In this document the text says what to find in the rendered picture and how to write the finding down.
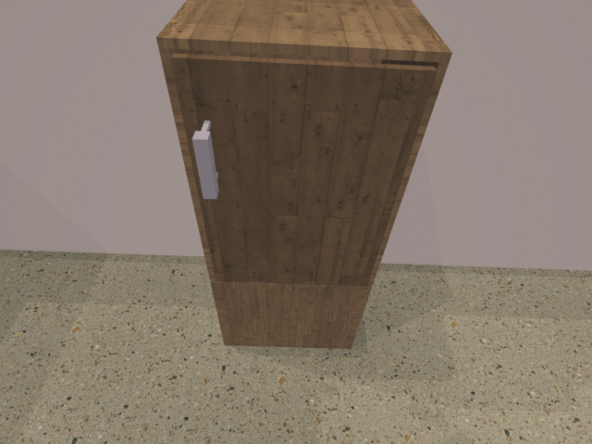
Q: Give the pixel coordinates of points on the handle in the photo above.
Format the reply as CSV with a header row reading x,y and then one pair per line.
x,y
203,149

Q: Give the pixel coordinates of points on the cupboard door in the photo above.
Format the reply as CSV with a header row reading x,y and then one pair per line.
x,y
310,155

